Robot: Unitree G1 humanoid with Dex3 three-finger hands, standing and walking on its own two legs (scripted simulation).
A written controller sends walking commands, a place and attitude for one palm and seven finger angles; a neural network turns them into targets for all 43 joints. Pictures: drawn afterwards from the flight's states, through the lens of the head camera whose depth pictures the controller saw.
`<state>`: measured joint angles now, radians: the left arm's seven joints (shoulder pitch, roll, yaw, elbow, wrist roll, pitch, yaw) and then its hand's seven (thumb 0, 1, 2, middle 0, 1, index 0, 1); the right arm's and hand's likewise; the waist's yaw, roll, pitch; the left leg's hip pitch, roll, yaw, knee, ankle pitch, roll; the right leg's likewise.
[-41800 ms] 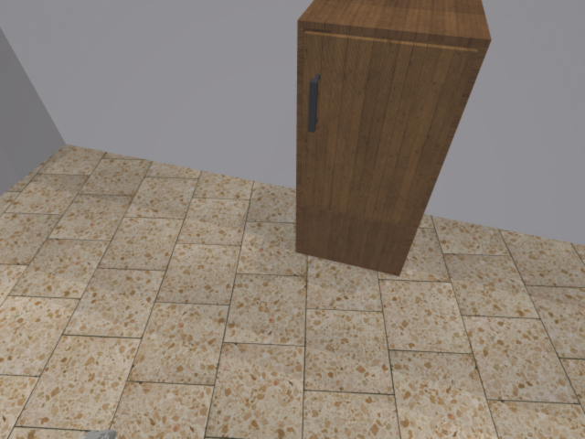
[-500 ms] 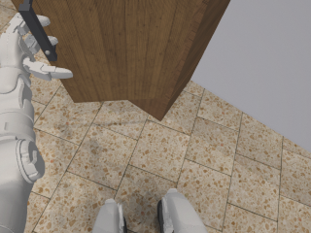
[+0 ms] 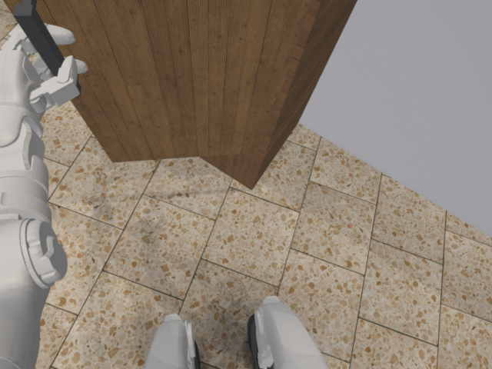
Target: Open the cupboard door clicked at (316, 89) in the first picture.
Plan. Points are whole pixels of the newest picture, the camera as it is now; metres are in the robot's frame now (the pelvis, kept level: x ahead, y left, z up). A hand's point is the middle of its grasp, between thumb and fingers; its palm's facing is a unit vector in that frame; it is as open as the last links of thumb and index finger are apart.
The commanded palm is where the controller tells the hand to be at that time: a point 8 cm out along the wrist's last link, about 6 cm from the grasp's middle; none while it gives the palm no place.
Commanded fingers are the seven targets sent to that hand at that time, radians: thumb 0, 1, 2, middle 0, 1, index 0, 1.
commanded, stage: close the thumb around the handle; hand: left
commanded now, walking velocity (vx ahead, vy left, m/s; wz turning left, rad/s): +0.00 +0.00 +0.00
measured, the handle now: (54, 47) +0.59 +0.23 +0.08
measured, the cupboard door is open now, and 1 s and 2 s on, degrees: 40 79 82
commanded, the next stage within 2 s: pull the door open along its arc in 0.04 s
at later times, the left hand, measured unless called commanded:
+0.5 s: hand (73, 104) +0.50 +0.20 +0.07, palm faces +0.00 -1.00 -0.02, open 5.7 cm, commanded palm +0.43 +0.24 +0.07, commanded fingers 0.00 0.90 0.90 -0.40 -1.35 -0.40 -1.35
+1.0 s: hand (158, 216) +0.33 +0.08 +0.07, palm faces +0.36 -0.93 +0.00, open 6.1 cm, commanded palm +0.26 +0.15 +0.07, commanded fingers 0.00 0.90 0.90 -0.40 -1.35 -0.40 -1.35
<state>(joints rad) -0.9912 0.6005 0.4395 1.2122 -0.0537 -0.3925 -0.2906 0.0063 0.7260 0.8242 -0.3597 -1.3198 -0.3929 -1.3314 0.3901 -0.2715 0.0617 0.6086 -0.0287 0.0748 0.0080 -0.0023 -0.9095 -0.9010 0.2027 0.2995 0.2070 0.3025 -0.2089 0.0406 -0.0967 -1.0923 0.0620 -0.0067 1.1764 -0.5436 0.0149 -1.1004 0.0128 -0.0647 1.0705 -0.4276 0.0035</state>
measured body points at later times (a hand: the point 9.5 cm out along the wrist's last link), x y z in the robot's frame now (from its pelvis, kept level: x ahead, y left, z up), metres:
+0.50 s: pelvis +0.01 +0.01 +0.01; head +0.15 +0.02 +0.44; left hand +0.49 +0.25 +0.07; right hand +0.01 -0.25 -0.10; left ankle -0.01 +0.11 -0.64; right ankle +0.04 -0.13 -0.64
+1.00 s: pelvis +0.02 -0.02 +0.03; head +0.08 -0.02 +0.48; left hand +0.30 +0.13 +0.07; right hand +0.22 -0.21 -0.07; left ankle -0.01 +0.11 -0.64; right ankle +0.04 -0.13 -0.64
